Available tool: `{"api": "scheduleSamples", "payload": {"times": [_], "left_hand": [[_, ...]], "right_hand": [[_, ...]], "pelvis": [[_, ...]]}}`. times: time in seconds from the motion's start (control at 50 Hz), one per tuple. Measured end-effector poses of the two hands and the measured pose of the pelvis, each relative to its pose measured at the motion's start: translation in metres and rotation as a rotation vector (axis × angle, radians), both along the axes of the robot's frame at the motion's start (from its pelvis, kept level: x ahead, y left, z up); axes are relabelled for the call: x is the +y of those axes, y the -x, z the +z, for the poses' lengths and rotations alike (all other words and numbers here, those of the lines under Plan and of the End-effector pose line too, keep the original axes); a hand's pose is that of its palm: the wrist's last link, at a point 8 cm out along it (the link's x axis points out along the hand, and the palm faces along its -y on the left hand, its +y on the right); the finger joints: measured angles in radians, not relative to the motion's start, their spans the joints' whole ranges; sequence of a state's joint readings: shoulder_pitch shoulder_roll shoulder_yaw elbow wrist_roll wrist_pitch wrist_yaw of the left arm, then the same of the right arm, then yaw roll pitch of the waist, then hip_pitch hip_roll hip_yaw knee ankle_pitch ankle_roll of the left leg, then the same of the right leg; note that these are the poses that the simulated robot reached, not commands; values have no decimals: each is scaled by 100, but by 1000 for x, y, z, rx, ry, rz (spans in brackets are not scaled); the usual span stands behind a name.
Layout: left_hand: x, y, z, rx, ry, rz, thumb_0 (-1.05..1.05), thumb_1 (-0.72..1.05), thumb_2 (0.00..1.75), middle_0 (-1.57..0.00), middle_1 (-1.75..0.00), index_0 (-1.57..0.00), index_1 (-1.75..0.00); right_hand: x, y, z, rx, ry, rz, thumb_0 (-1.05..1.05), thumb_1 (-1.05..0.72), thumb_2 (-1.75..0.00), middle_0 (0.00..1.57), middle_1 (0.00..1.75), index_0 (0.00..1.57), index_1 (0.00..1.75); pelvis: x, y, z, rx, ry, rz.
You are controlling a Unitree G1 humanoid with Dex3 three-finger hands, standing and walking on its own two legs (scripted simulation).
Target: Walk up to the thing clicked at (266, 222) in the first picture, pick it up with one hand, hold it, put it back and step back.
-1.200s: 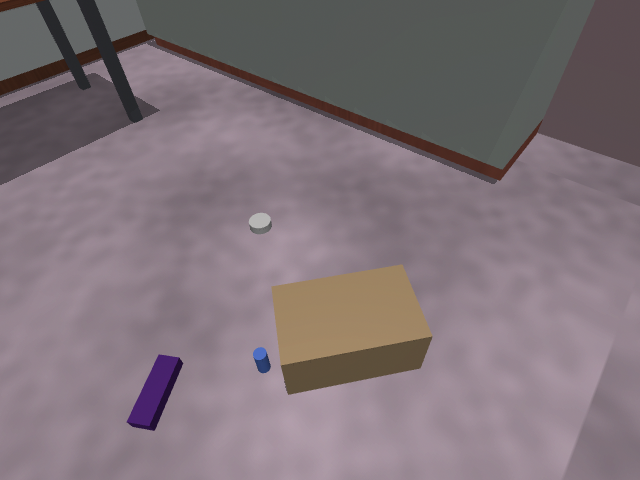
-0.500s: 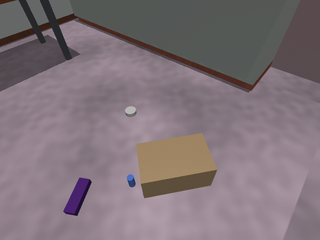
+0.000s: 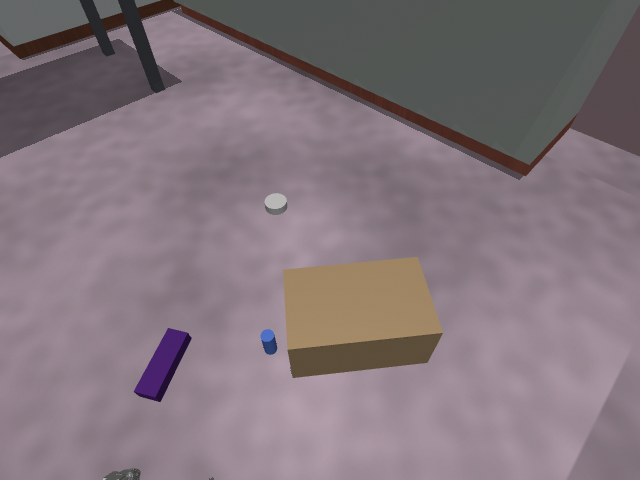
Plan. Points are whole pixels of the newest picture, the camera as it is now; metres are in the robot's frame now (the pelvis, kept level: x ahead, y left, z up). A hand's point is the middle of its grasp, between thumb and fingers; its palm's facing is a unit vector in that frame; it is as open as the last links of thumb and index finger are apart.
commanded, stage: walk up
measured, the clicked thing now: (276, 204) +1.30 +0.19 -0.76
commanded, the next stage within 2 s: none
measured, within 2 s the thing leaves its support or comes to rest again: neither
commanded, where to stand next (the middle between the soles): +0.03 +0.01 m, yaw +85 degrees
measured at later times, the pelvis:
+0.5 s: pelvis -0.01 -0.07 -0.01, yaw +29 degrees
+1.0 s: pelvis +0.02 -0.09 -0.02, yaw +55 degrees
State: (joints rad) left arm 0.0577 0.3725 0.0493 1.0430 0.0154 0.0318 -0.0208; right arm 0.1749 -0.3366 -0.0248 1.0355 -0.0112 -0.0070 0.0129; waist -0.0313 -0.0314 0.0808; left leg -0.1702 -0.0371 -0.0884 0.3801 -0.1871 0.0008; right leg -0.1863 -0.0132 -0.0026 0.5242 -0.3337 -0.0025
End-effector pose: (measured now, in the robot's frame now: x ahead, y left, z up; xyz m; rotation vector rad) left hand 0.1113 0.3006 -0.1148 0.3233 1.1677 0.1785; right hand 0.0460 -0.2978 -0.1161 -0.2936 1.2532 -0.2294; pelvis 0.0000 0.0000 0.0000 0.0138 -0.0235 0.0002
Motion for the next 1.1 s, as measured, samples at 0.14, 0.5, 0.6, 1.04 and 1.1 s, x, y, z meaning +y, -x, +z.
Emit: {"api": "scheduleSamples", "payload": {"times": [0.14, 0.5, 0.6, 1.04, 1.1], "left_hand": [[-9, 12, 21, -154, -45, 105, 0, 91, 90, -20, -30, -20, -30], [-55, 175, 7, -111, -39, 478, 0, 90, 90, -21, -30, -20, -30], [-56, 223, -16, -64, -31, 593, 0, 90, 90, -21, -30, -20, -30], [-152, 328, 38, -24, -217, 953, 0, 90, 90, -21, -30, -20, -30], [-164, 354, 40, -4, -224, 1001, 0, 90, 90, -21, -30, -20, -30]], "right_hand": [[-42, -10, -7, 86, 53, 149, 0, -90, -90, 21, 30, 20, 30], [-15, -176, 17, -72, 38, 631, 1, -91, -90, 20, 29, 20, 30], [28, -216, 20, -181, 50, 751, 1, -91, -90, 21, 29, 20, 30], [132, -300, 5, -183, -105, 1164, 1, -90, -90, 21, 29, 20, 30], [141, -299, 5, -149, -86, 1204, 1, -90, -90, 21, 29, 20, 30]], "pelvis": [[-33, 14, -6, 24, -9, 155], [-72, 6, -10, -10, -12, 510], [-64, 4, -25, -6, -36, 587], [-91, -20, -16, -10, -10, 1002], [-89, -16, -16, -9, -10, 1049]]}}
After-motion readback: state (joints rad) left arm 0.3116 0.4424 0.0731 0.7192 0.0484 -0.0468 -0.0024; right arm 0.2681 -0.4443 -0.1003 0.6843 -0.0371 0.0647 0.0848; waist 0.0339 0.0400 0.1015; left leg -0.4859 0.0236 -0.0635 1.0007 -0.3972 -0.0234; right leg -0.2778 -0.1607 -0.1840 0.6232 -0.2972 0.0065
